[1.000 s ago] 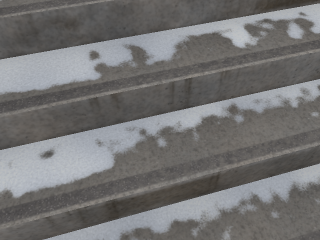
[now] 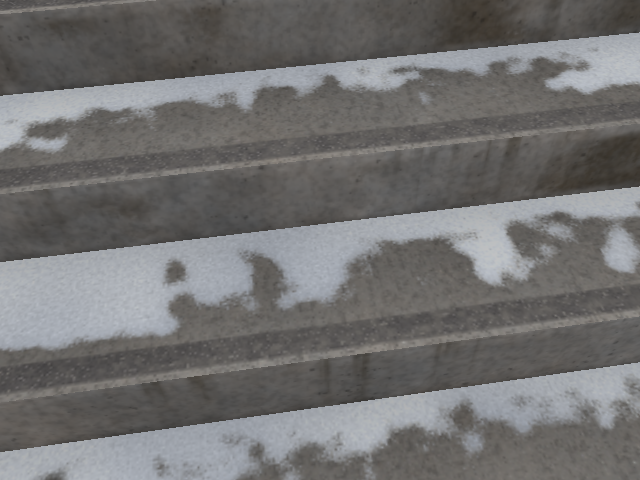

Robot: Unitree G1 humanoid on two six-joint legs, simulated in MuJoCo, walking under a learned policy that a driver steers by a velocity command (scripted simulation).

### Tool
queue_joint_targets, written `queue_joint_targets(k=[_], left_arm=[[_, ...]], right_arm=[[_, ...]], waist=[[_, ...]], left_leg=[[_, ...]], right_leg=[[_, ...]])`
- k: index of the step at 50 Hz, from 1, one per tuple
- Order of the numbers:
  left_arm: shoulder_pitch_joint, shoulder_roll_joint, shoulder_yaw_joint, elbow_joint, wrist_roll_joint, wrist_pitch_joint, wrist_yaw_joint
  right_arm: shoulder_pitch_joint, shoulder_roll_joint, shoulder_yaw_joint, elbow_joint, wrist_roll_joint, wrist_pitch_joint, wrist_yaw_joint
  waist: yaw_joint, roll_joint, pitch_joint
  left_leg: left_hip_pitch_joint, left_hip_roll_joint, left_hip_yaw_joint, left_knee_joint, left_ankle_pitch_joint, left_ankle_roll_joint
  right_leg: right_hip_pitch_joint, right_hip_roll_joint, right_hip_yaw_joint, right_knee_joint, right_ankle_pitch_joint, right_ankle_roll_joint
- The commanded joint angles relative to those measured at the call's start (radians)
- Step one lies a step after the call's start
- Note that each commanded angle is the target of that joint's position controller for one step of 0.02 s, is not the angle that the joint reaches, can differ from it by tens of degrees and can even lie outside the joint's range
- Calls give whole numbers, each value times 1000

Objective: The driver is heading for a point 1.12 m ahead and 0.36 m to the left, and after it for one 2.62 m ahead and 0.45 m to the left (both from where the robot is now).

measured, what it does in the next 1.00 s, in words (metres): climbs, turning left: left foot 0.16 m higher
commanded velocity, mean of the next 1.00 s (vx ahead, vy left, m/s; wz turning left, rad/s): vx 0.32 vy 0.00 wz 0.53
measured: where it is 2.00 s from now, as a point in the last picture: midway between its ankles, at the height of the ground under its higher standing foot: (220, 315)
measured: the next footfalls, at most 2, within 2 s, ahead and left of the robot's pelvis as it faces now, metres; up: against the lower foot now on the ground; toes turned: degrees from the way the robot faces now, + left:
left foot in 0.42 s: +0.41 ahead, +0.18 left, +0.16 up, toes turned +18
right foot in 1.18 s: +0.66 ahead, +0.10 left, +0.33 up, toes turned +31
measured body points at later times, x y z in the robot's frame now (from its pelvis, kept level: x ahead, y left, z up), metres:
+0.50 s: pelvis +0.25 +0.09 +0.11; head +0.32 +0.08 +0.55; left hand +0.21 +0.34 -0.01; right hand +0.53 -0.05 +0.00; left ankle +0.37 +0.17 -0.51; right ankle +0.10 -0.11 -0.50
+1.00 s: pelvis +0.43 +0.12 +0.24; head +0.43 +0.18 +0.68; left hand +0.54 +0.37 +0.13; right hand +0.56 -0.09 +0.13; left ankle +0.37 +0.17 -0.51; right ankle +0.57 +0.06 -0.21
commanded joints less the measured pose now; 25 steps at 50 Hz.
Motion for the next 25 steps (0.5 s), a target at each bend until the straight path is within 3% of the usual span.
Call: queue_joint_targets(k=[1, 3, 4, 7, 8, 9, 11, 12, 13, 14, 15, 16, 17, 18, 19, 20, 21, 22, 23, 24, 25], left_arm=[[105, -18, 0, 65, 8, -65, -26], [108, -20, -6, 72, 9, -80, -18], [127, -30, -14, 60, 14, -85, -9], [209, 32, 2, 80, 11, -104, -8], [252, 52, 9, 90, 17, -108, -9], [277, 96, 14, 93, 27, -112, -15], [357, 104, 16, 116, 36, -117, -14], [368, 70, 3, 115, 26, -112, 2], [387, 64, -2, 124, 16, -112, 11], [409, 60, -3, 142, -2, -101, 25], [434, 59, -8, 150, -8, -95, 49], [371, 118, 3, 110, -32, -77, 74], [365, 112, 3, 93, -36, -61, 80], [282, 147, 9, 56, -35, -51, 78], [260, 207, 27, 9, -40, -33, 65], [279, 273, 45, -8, -58, -23, 50], [228, 324, 65, -45, -96, -14, 11], [205, 304, 65, -104, -95, -40, -16], [104, 188, 51, -220, -72, -52, -28], [107, 100, 33, -259, -33, -64, -39], [60, 31, 14, -291, -21, -58, -23]], right_arm=[[28, 173, 71, -92, 13, 24, -7], [-22, 111, 57, -101, 22, 31, 6], [-13, 96, 43, -89, 25, 34, 4], [-76, 102, 42, -110, 12, 49, -10], [-114, 103, 40, -119, 5, 54, -21], [-229, 124, 54, -176, 8, 55, -25], [-385, 132, 64, -257, 12, 58, -34], [-430, 104, 55, -285, 11, 52, -42], [-445, 97, 55, -300, 4, 59, -41], [-524, 121, 72, -362, -4, 73, -27], [-542, 138, 80, -380, -19, 92, -9], [-464, 147, 93, -371, 1, 106, 20], [-464, 137, 89, -367, -7, 113, 32], [-355, 145, 93, -326, 9, 118, 27], [-226, 115, 78, -273, 25, 105, 25], [-72, 69, 59, -240, 40, 98, 14], [107, -19, 27, -181, 62, 72, 14], [135, -46, 12, -151, 62, 57, -2], [68, -175, -39, -199, 42, 71, -12], [-20, -226, -56, -252, 6, 88, -24], [-11, -233, -62, -235, -18, 70, -32]], waist=[[-16, -98, 50], [-18, -44, 51], [-4, -22, 32], [9, -7, 66], [34, -23, 75], [66, -57, 108], [107, -79, 130], [113, -47, 137], [115, -48, 156], [100, -39, 166], [109, -64, 153], [73, -94, 149], [102, -72, 136], [58, -119, 74], [29, -159, -18], [-21, -252, -146], [-67, -298, -295], [-95, -232, -332], [-78, 68, -392], [-28, -44, -514], [-8, -144, -439]], left_leg=[[-325, 48, -73, 195, -58, 28], [-294, 44, -65, 44, -1, 17], [-290, 25, -54, 132, 46, 14], [-431, 18, -49, 202, -22, 25], [-519, 7, -32, 297, -82, 32], [-641, 10, -29, 351, -200, 45], [-759, 33, -23, 338, -351, 47], [-743, 48, -38, 230, -363, 44], [-730, 54, -11, 142, -387, 38], [-684, 99, 49, -10, -403, 37], [-654, 105, 84, -51, -398, 40], [-523, 160, 174, -270, -391, 49], [-407, 150, 219, -393, -397, 61], [-163, 89, 319, -516, -472, 87], [60, 2, 375, -607, -448, 79], [239, -68, 353, -680, -446, 91], [459, -116, 269, -843, -350, 119], [739, -95, 57, -998, -255, 137], [954, 181, -570, -1380, -173, 230], [892, 277, -743, -1447, -72, 227], [770, 286, -713, -1430, -122, 228]], right_leg=[[185, -228, 343, -631, -23, -78], [167, -217, 235, -698, -15, -78], [195, -246, 210, -696, 79, -106], [319, -237, 147, -739, 14, -105], [401, -249, 158, -751, 20, -120], [496, -269, 157, -798, 60, -120], [644, -279, 112, -853, 103, -100], [665, -264, 84, -878, 92, -84], [672, -247, 43, -891, 100, -76], [643, -207, 2, -963, 55, -59], [674, -216, -6, -1003, 75, -73], [643, -211, -86, -1063, 291, -100], [653, -202, -112, -1058, 523, -109], [619, -169, -214, -962, 1055, -98], [605, -187, -185, -808, 1637, -114], [669, -221, -143, -585, 1907, -101], [674, -202, -103, -314, 1858, -74], [325, -90, -76, -14, 1475, -17], [-108, 151, 0, 553, 179, 85], [-118, 135, 238, 879, 154, 66], [-155, 101, 277, 963, 242, 31]])
Velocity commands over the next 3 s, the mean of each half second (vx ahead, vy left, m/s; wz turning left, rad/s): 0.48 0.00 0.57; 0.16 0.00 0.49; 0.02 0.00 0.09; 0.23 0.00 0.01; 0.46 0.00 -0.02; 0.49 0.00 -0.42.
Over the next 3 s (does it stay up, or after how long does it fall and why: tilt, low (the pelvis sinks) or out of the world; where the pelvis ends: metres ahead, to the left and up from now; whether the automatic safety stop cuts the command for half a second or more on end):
stays up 1.22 0.41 0.68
